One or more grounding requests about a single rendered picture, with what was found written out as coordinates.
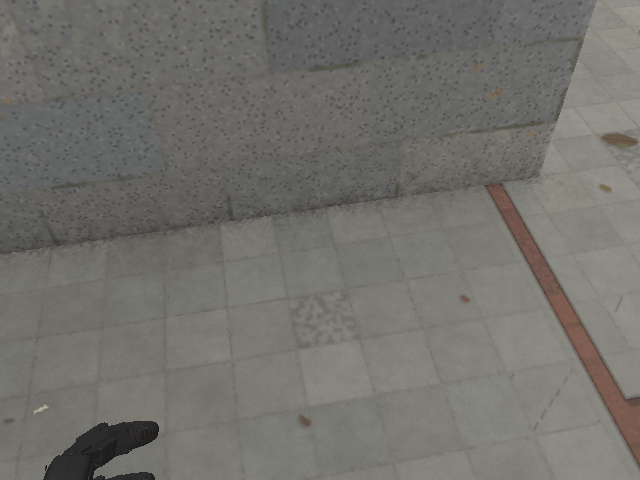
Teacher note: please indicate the robot left hand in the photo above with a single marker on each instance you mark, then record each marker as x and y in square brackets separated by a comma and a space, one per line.
[98, 446]

